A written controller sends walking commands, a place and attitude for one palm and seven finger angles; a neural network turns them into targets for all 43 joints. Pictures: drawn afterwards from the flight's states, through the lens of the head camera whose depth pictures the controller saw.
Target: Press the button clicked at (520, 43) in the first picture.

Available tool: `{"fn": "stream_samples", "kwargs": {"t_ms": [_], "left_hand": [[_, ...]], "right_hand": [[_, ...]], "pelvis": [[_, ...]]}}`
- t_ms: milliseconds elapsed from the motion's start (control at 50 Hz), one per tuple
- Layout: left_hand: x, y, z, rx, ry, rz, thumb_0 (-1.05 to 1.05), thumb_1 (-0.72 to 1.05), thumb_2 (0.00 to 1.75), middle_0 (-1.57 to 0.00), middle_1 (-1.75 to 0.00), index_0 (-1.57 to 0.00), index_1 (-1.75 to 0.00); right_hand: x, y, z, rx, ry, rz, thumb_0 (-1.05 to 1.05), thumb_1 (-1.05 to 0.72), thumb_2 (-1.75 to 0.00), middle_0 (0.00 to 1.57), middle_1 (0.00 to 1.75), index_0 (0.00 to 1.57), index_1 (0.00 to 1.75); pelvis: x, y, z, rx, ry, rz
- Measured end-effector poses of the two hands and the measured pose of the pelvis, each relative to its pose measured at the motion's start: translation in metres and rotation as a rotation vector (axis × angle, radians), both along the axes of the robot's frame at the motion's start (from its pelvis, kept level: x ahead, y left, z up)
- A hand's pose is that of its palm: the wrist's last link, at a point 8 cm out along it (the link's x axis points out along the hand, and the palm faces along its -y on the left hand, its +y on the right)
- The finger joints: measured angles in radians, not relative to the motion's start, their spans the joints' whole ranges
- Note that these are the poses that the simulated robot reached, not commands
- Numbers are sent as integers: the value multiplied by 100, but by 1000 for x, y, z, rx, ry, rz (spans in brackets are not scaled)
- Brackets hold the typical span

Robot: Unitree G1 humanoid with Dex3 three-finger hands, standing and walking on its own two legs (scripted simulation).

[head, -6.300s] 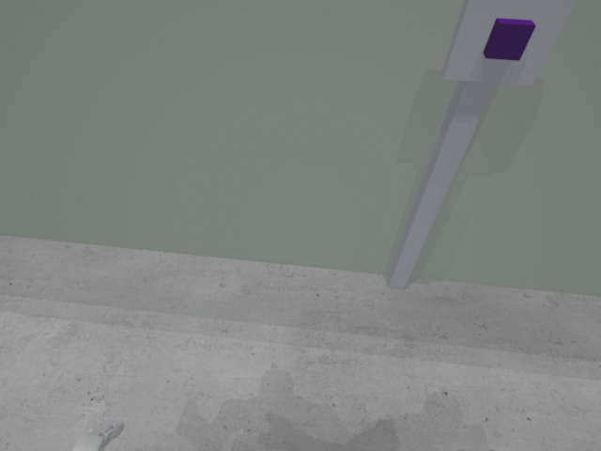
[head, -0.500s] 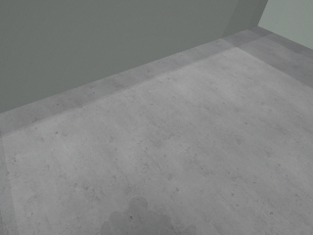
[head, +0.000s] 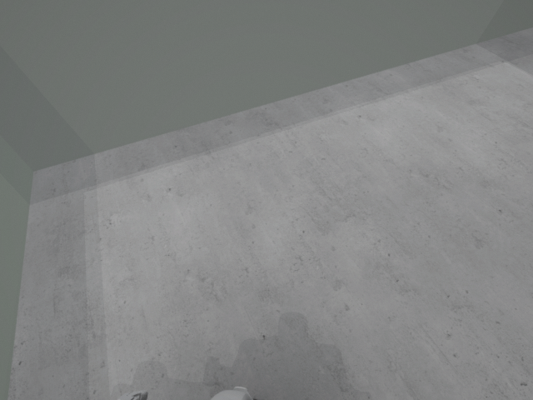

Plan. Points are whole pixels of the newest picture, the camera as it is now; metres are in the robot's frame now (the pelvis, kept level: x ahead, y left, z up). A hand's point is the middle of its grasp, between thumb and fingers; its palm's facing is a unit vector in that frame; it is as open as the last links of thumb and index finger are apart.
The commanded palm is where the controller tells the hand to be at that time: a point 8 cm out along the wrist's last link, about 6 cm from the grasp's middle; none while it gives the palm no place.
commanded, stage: turn to face it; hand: left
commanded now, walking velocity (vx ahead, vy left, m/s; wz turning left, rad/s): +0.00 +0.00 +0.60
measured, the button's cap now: out of the picture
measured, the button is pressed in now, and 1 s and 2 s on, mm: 0 0 0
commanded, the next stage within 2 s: none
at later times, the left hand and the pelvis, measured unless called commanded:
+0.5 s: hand out of the picture -0.06 +0.25 -0.18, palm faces +0.36 -0.89 -0.27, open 7.4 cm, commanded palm none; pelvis -0.02 +0.03 -0.01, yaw +19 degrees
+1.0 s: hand out of the picture +0.01 +0.22 -0.12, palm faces +0.55 -0.78 -0.31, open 7.4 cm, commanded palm none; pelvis +0.02 -0.01 +0.00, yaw +36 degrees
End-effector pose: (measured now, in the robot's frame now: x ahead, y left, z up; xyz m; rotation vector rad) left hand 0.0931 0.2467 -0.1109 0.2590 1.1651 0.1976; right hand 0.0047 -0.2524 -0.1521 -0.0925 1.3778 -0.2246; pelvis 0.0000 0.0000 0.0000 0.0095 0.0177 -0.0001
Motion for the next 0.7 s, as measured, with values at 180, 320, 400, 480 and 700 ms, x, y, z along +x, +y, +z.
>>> {"fn": "stream_samples", "kwargs": {"t_ms": [180,320,400,480,700], "left_hand": [[-49,-16,10,-18,-7,114,1,90,90,-20,-30,-20,-30],[-101,-1,-4,-38,46,241,1,91,90,-20,-30,-20,-30],[-140,18,-21,-58,109,328,1,91,90,-20,-30,-20,-30],[-172,41,-37,-70,168,407,1,90,90,-20,-30,-20,-30],[-148,64,-13,-41,42,473,1,91,90,-20,-30,-19,-30]], "right_hand": [[50,-22,13,-11,-74,144,1,-91,-90,20,30,20,30],[106,3,18,-28,-101,305,1,-91,-90,20,30,20,30],[146,38,23,-41,-167,413,1,-91,-90,20,30,20,30],[175,73,28,-50,-249,499,0,-91,-90,20,30,20,30],[174,98,37,-27,-210,582,0,-91,-90,20,30,21,30]], "pelvis": [[-6,-12,10,39,-24,128],[-10,-1,6,32,-12,223],[-12,16,-2,16,-2,278],[-15,31,-11,9,0,319],[-9,35,6,-16,-2,435]]}}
